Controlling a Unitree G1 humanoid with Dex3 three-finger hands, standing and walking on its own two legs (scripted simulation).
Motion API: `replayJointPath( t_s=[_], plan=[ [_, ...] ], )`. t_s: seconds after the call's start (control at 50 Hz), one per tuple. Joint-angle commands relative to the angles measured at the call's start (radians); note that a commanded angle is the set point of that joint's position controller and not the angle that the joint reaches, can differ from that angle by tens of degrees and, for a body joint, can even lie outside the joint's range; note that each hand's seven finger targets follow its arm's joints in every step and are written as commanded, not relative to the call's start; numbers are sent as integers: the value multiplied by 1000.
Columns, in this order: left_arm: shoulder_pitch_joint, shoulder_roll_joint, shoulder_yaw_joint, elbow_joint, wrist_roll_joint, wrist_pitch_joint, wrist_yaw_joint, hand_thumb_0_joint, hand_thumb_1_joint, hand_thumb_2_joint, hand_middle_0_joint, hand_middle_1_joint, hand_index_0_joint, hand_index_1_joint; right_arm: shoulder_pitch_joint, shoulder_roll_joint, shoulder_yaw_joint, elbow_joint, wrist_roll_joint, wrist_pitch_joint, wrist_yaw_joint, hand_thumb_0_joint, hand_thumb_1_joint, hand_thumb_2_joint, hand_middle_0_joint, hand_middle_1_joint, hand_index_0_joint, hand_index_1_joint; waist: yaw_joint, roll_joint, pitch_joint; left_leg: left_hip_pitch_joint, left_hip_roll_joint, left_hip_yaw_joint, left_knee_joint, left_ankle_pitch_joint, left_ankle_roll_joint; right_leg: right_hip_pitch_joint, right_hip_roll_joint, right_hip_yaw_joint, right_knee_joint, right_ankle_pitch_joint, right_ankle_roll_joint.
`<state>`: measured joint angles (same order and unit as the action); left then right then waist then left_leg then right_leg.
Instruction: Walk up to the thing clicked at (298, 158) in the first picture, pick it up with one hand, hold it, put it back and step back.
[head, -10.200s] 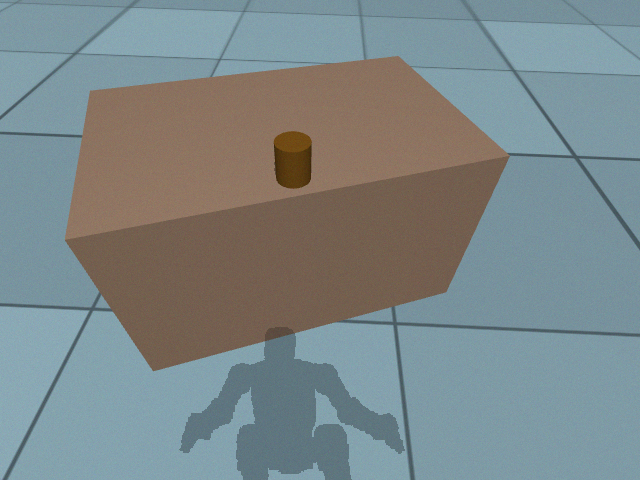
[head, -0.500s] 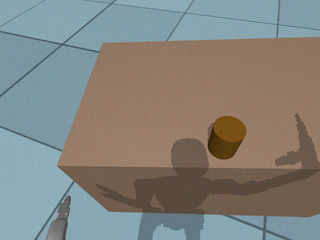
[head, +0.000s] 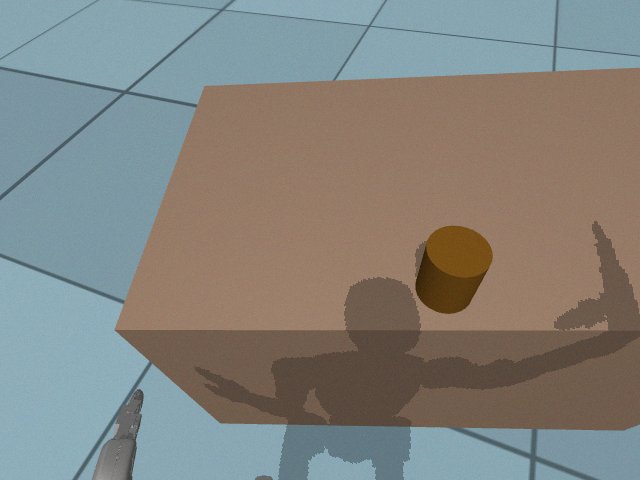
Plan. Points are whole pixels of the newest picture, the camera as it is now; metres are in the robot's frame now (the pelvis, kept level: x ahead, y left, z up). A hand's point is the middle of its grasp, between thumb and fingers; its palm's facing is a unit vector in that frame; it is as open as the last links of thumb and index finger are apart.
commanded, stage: go down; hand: right
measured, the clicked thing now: (450, 270) +0.43 -0.17 -0.03
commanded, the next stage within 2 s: approach in 0.32 s
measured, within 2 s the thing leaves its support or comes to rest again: neither
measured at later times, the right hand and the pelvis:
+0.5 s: hand out of the picture +0.35 -0.37 +0.10, palm faces +0.14 +0.99 +0.00, open 17.6 cm; pelvis +0.00 +0.00 +0.00, yaw +0 degrees
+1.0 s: hand (506, 287) +0.40 -0.24 -0.03, palm faces +0.07 +0.99 +0.07, open 17.7 cm; pelvis -0.01 +0.00 -0.04, yaw +2 degrees
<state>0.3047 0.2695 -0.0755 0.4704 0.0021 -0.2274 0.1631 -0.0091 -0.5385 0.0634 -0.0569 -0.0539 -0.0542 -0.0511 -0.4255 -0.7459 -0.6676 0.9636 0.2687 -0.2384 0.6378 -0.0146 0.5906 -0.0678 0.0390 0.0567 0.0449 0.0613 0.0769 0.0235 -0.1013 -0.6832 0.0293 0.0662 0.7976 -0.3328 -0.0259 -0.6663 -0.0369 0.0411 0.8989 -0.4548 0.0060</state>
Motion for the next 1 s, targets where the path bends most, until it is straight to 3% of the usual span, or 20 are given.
replayJointPath(
  t_s=[0.0,0.08,0.14,0.22,0.24,0.34,0.42,0.48,0.5,0.58,0.66,0.7,0.72,0.76,0.78,0.82,0.86,0.9,0.96,0.98],
  plan=[
    [-25,168,93,-127,-3,-64,21,0,-539,48,-48,-54,-53,-50,-283,-394,-45,-160,37,-53,3,0,593,-68,38,59,45,59,-6,-197,-268,159,-27,-29,-72,144,43,126,21,7,-156,253,-6],
    [-2,171,91,-163,-3,-64,19,0,-543,50,-49,-54,-52,-51,-241,-405,-56,-176,35,-49,8,0,588,-70,37,58,45,58,-21,-192,-337,192,-32,-19,-58,215,43,169,21,13,-139,393,2],
    [-10,159,82,-169,-5,-66,15,0,-543,50,-49,-55,-53,-51,-227,-381,-58,-169,50,-53,7,0,611,-73,31,61,42,61,-25,-167,-285,194,-33,-18,-63,184,43,119,20,11,-149,334,-2],
    [23,165,90,-164,-5,-62,15,0,-549,55,-49,-54,-50,-52,-226,-408,-79,-222,50,-65,4,0,611,-70,33,60,43,60,-37,-214,-332,194,-36,-17,-50,213,47,172,16,15,-139,432,8],
    [7,139,66,-174,-6,-62,13,0,-544,52,-49,-57,-53,-53,-248,-399,-69,-249,47,-67,2,0,611,-70,33,59,43,59,-36,-227,-330,201,-31,-23,-54,216,46,172,21,9,-138,416,6],
    [7,177,109,-124,1,-64,25,0,-549,55,-48,-55,-49,-53,-289,-376,-40,-243,40,-64,-1,0,583,-70,40,58,48,58,-10,-236,-308,141,-38,-17,-48,180,49,194,6,18,-146,416,15],
    [9,162,86,-168,-6,-67,24,0,-549,38,-53,-49,-51,-51,-289,-390,-46,-260,41,-55,-1,0,584,-53,40,49,47,49,-18,-211,-336,197,-32,-18,-61,224,43,208,17,11,-141,426,5],
    [29,149,88,-132,-3,-61,20,0,-544,37,-52,-51,-51,-51,-253,-326,-15,-177,40,-39,-1,0,568,-49,45,47,50,47,-9,-208,-280,158,-35,-17,-59,214,46,187,13,14,-143,449,12],
    [31,143,83,-115,0,-61,18,0,-545,37,-52,-50,-51,-51,-256,-292,9,-153,46,-36,-2,0,579,-49,44,48,50,48,-3,-190,-227,131,-39,-10,-59,187,44,151,8,17,-145,416,10],
    [-7,192,134,-167,6,-74,11,0,-542,35,-53,-51,-54,-50,-289,-227,54,-123,38,-52,-15,0,611,-61,29,56,42,55,31,-132,-252,90,-37,-20,-40,138,42,119,8,17,-135,291,0],
    [-4,141,87,-244,8,-85,-3,0,-537,34,-54,-53,-57,-50,-328,-159,90,-125,34,-109,-37,0,611,-61,32,55,46,54,38,-100,-316,86,-33,-21,-3,176,31,119,18,14,-90,326,-6],
    [58,159,114,-235,15,-77,-8,0,-533,36,-52,-53,-55,-50,-340,-185,59,-156,28,-144,-60,0,611,-55,35,53,48,53,29,-132,-391,92,-30,-29,29,233,31,132,23,7,-53,400,-2],
    [61,130,96,-224,20,-72,-16,0,-533,37,-52,-54,-55,-50,-303,-116,97,-97,20,-152,-69,0,611,-59,32,54,45,54,29,-132,-348,59,-30,-31,41,226,33,102,24,3,-39,409,1],
    [43,116,97,-216,26,-64,-31,0,-524,28,-54,-55,-60,-47,-332,-95,106,-80,8,-185,-100,0,611,-64,30,57,43,56,22,-139,-282,9,-26,-43,66,180,35,14,27,-6,-13,338,-4],
    [56,144,130,-239,30,-62,-31,0,-529,30,-55,-55,-61,-48,-364,-146,73,-103,-3,-204,-123,0,611,-70,24,59,39,59,28,-136,-300,-8,-28,-43,81,166,36,-11,26,-4,-3,305,-4],
    [52,183,183,-326,40,-56,-34,0,-529,29,-55,-55,-62,-47,-367,-138,67,-135,-22,-232,-162,0,609,-72,24,59,37,59,41,-124,-368,18,-26,-56,90,138,34,-23,32,-11,14,227,-11],
    [53,191,207,-391,45,-52,-37,0,-542,32,-57,-59,-66,-50,-435,-155,47,-244,-36,-271,-191,0,611,-56,26,55,38,55,33,-172,-522,63,-27,-60,123,212,32,27,34,-16,50,308,-6],
    [90,184,219,-434,46,-39,-45,0,-547,38,-56,-57,-63,-50,-419,-115,60,-262,-48,-287,-218,0,611,-53,28,54,38,54,32,-195,-561,66,-33,-54,154,271,34,58,33,-14,80,411,1],
    [129,113,161,-465,49,-11,-70,0,-557,46,-55,-55,-58,-53,-344,16,96,-164,-55,-285,-273,0,611,-50,32,52,41,52,24,-165,-453,24,-42,-41,157,225,39,-21,33,-11,71,363,5],
    [109,87,144,-516,50,-8,-75,0,-549,42,-53,-54,-58,-50,-429,-4,90,-285,-66,-301,-295,0,611,-47,33,52,41,52,8,-219,-529,40,-34,-56,165,234,42,5,32,-20,81,362,7]
  ],
)
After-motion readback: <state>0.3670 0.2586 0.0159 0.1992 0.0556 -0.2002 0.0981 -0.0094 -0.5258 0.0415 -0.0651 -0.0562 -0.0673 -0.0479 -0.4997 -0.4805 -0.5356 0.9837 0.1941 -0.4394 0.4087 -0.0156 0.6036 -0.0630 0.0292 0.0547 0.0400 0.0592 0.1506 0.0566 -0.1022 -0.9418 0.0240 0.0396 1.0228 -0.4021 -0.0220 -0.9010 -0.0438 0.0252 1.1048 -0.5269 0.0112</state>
